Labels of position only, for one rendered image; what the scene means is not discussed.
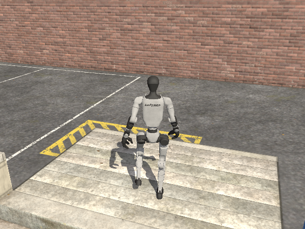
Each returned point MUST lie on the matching robot right upper arm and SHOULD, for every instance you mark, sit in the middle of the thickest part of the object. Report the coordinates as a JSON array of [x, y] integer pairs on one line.
[[170, 109]]

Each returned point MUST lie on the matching left robot hand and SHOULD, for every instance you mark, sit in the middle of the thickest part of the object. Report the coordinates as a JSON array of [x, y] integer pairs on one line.
[[124, 141]]

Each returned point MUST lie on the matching left robot thigh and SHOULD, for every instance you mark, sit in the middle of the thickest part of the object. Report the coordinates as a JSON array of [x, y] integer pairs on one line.
[[140, 139]]

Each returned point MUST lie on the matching robot right forearm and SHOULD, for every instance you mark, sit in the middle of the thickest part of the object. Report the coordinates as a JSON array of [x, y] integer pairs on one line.
[[175, 125]]

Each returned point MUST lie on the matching right robot foot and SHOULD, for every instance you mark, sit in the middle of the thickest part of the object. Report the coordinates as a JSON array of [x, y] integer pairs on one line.
[[160, 194]]

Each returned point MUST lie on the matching robot left forearm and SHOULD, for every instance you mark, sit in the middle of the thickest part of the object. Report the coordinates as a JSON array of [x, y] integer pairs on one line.
[[128, 128]]

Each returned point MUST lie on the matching right robot hand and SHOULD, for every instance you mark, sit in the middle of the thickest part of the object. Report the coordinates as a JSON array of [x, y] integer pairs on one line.
[[172, 132]]

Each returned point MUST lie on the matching robot left upper arm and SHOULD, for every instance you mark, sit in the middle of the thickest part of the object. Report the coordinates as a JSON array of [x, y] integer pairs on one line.
[[135, 108]]

